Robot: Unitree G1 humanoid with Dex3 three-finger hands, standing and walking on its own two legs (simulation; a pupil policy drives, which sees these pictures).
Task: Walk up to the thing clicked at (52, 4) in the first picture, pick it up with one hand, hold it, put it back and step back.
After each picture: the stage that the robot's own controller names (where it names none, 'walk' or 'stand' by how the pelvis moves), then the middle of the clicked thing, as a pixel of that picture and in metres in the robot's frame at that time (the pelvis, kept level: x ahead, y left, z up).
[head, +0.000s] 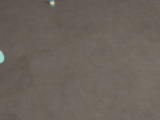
stand; (52, 2) +2.20 +0.54 -0.72
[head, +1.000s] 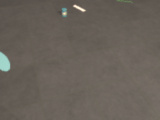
walk; (64, 12) +2.09 +0.28 -0.71
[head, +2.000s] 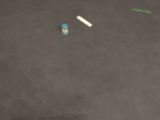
walk; (64, 29) +1.44 +0.22 -0.71
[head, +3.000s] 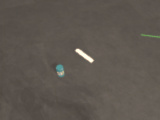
walk; (60, 71) +0.89 +0.25 -0.71
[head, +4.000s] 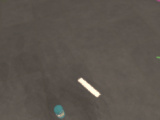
walk; (59, 111) +0.50 +0.28 -0.69
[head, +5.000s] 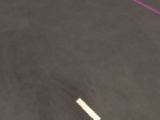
stand; out of the picture +0.29 +0.23 -0.70
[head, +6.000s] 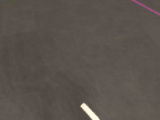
stand; out of the picture +0.28 +0.22 -0.73
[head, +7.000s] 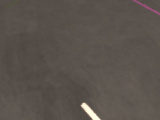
stand; out of the picture +0.29 +0.23 -0.73
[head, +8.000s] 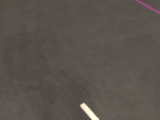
stand; out of the picture +0.28 +0.24 -0.73
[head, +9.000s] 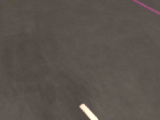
stand; out of the picture +0.27 +0.24 -0.73
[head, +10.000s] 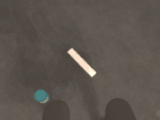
go down; (42, 96) +0.33 +0.23 -0.50
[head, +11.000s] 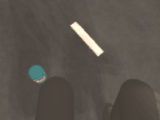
go down; (38, 74) +0.38 +0.24 -0.32
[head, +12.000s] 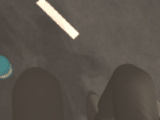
close in; (1, 68) +0.36 +0.26 -0.24
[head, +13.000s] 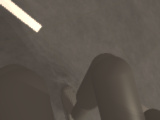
close; out of the picture +0.36 +0.27 -0.22
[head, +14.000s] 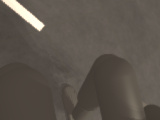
close; out of the picture +0.36 +0.28 -0.22
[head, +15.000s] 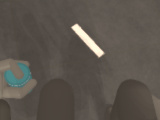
lift; (20, 80) +0.30 +0.24 -0.07
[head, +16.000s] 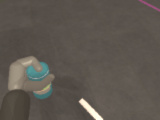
hold; (40, 80) +0.33 +0.17 +0.05
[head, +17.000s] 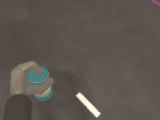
hold; (40, 84) +0.33 +0.18 +0.00
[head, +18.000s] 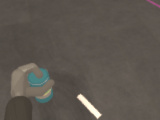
hold; (41, 86) +0.33 +0.18 +0.00
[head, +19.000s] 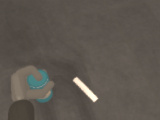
crouch; (40, 86) +0.33 +0.17 -0.05
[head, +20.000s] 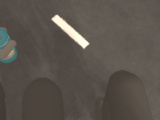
lower; (2, 46) +0.44 +0.25 -0.09
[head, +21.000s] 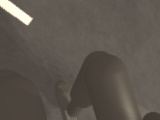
lower; out of the picture +0.41 +0.29 -0.22
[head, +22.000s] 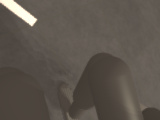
lower; out of the picture +0.40 +0.29 -0.22
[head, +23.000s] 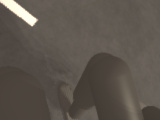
lower; out of the picture +0.39 +0.29 -0.22
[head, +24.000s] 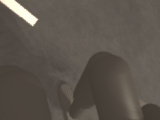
lower; out of the picture +0.39 +0.29 -0.22
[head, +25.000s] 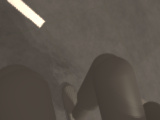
open; out of the picture +0.38 +0.28 -0.22
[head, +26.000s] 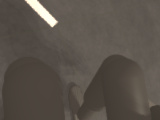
stand; out of the picture +0.38 +0.27 -0.21
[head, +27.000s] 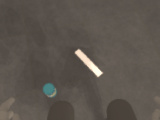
walk; (50, 90) +0.39 +0.22 -0.50
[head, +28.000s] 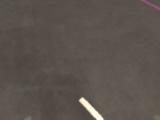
stand; out of the picture +0.33 +0.21 -0.66
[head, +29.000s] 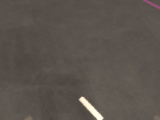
stand; out of the picture +0.34 +0.22 -0.67
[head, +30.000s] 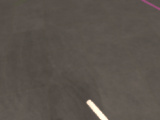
stand; out of the picture +0.35 +0.20 -0.72
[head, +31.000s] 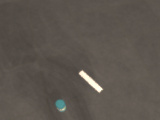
walk; (61, 105) +0.41 +0.19 -0.70
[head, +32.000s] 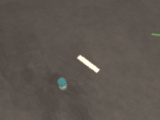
walk; (62, 84) +0.62 +0.23 -0.70
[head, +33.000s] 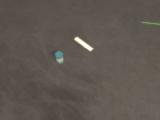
walk; (59, 57) +0.94 +0.30 -0.69
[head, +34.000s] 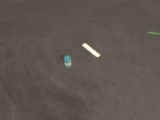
stand; (67, 61) +0.99 +0.22 -0.72
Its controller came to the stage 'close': yes
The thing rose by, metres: 0.72
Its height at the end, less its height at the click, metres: +0.00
